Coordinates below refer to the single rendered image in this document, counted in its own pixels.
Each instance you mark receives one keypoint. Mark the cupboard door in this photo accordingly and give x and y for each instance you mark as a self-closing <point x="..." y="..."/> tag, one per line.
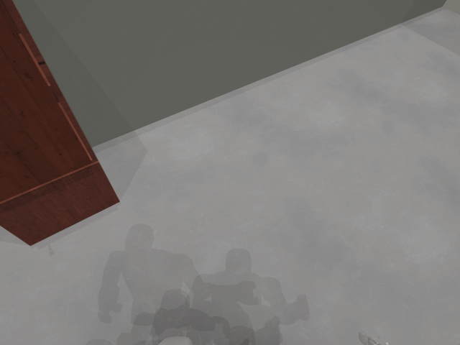
<point x="37" y="142"/>

